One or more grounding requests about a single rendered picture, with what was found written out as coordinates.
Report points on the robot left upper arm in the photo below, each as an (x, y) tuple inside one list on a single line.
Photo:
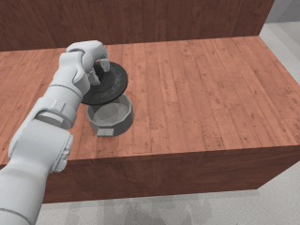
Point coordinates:
[(42, 149)]

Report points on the knob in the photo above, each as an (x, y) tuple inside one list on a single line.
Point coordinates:
[(99, 71)]

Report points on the left robot forearm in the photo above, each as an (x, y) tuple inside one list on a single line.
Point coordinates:
[(60, 103)]

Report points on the lid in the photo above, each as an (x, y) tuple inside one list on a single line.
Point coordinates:
[(110, 87)]

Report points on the table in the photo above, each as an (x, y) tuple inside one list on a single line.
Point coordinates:
[(214, 110)]

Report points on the robot left hand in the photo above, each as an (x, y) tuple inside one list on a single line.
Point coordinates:
[(98, 52)]

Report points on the pot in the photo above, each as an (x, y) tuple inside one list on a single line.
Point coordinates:
[(111, 119)]

